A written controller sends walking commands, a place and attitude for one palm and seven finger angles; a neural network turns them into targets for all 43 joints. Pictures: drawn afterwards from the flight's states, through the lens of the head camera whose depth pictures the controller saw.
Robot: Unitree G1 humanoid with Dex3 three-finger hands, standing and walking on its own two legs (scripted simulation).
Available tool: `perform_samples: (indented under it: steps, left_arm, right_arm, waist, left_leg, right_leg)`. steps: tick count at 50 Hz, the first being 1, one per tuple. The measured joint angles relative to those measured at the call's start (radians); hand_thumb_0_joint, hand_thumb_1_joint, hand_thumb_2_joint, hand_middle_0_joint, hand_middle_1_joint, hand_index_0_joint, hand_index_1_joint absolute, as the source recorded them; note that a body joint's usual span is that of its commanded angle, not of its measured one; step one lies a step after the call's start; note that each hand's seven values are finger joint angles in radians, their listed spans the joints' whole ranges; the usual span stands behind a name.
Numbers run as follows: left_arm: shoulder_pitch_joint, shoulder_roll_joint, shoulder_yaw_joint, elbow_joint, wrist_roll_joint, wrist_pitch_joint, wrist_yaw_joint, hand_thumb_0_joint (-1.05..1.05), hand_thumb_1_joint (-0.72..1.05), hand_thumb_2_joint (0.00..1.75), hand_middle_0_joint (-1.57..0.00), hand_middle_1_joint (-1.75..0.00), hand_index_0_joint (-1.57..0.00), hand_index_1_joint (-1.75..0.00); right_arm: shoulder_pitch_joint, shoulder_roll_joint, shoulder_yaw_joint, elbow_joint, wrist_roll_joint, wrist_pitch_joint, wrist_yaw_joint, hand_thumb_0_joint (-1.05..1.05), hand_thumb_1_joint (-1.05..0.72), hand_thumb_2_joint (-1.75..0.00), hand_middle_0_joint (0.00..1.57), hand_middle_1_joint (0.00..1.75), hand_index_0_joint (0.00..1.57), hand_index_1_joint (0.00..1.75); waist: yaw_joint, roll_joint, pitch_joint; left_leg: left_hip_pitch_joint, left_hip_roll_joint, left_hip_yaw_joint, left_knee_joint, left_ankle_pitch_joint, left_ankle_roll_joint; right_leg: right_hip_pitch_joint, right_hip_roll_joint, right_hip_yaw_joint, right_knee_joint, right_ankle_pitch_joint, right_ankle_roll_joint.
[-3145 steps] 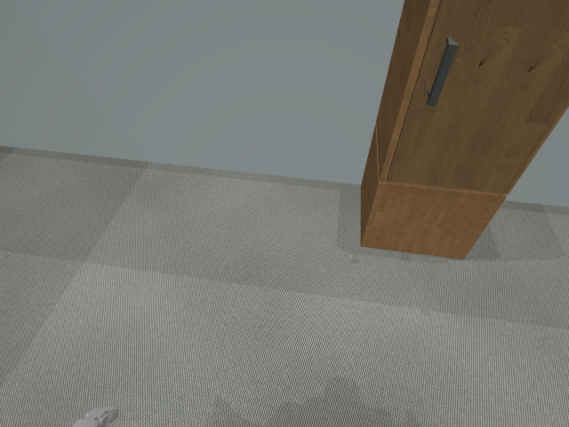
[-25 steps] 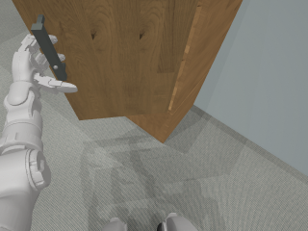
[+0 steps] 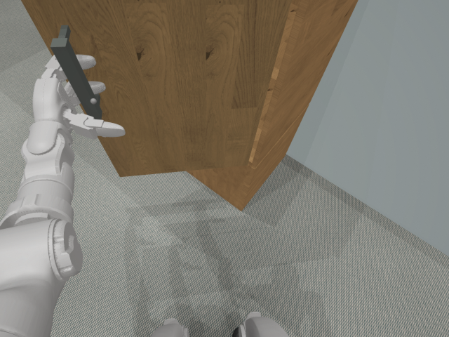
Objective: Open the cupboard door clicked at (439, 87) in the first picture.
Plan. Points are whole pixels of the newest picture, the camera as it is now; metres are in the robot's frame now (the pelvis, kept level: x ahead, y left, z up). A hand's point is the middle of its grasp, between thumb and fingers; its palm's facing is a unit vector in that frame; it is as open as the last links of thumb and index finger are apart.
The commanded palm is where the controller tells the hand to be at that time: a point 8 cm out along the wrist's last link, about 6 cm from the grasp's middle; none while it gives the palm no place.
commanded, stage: slide the fingers in behind the handle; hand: left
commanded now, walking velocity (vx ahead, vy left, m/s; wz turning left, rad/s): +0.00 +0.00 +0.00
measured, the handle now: (81, 76) +0.55 +0.22 +0.11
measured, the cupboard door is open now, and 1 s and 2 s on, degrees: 46 46 80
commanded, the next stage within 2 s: close the thumb around the handle in 0.20 s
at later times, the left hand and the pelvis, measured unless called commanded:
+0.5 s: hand (93, 103) +0.49 +0.19 +0.10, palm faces +0.07 -1.00 -0.01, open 13.0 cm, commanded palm +0.47 +0.23 +0.10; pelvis +0.00 +0.00 +0.00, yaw +0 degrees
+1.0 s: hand (96, 100) +0.51 +0.19 +0.10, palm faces +0.08 -1.00 -0.01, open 5.4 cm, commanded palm +0.47 +0.23 +0.10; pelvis +0.00 +0.00 +0.00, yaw +0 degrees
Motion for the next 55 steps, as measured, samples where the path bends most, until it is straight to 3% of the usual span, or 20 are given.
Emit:
perform_samples:
  steps: [21, 28, 46, 55]
  left_arm:
    - [0.001, -0.018, -0.013, 0.010, -0.007, -0.023, 0.010, -0.02, -0.45, 0.32, -0.29, -1.20, -0.29, -1.20]
    - [-0.009, -0.016, -0.023, 0.014, -0.009, -0.025, 0.014, -0.01, -0.20, 0.42, -0.31, -1.23, -0.31, -1.23]
    - [-0.043, 0.005, -0.012, 0.033, -0.003, -0.016, 0.015, 0.00, 0.71, 0.81, -0.38, -1.33, -0.38, -1.33]
    - [0.023, -0.017, -0.004, -0.010, -0.012, -0.014, 0.011, 0.01, 0.78, 0.82, -0.37, -1.34, -0.37, -1.34]
  right_arm:
    - [-0.003, -0.001, -0.002, 0.017, 0.001, -0.005, -0.001, 0.00, -0.91, -0.90, 0.21, 0.30, 0.20, 0.30]
    - [-0.004, -0.005, -0.003, 0.019, 0.001, -0.009, -0.001, 0.00, -0.91, -0.90, 0.21, 0.30, 0.20, 0.30]
    - [0.004, -0.007, -0.002, 0.024, -0.007, -0.016, -0.002, 0.00, -0.91, -0.90, 0.21, 0.30, 0.20, 0.30]
    - [0.013, -0.003, -0.005, 0.022, -0.001, 0.003, 0.003, 0.00, -0.91, -0.90, 0.21, 0.30, 0.20, 0.30]
  waist:
    - [0.005, -0.002, 0.003]
    - [0.006, 0.001, 0.005]
    - [-0.006, 0.003, 0.005]
    - [0.002, 0.007, -0.007]
  left_leg:
    - [0.009, -0.004, -0.003, 0.000, 0.004, 0.001]
    - [-0.001, -0.006, -0.007, 0.004, 0.006, 0.001]
    - [-0.032, -0.004, -0.011, 0.013, 0.002, -0.002]
    - [0.008, 0.001, -0.003, -0.004, -0.009, -0.002]
  right_leg:
    - [0.010, -0.003, -0.002, 0.001, 0.002, 0.001]
    - [0.002, -0.005, -0.006, 0.005, 0.003, 0.000]
    - [-0.028, -0.003, -0.009, 0.012, -0.002, -0.003]
    - [0.009, 0.004, 0.001, -0.006, -0.007, -0.001]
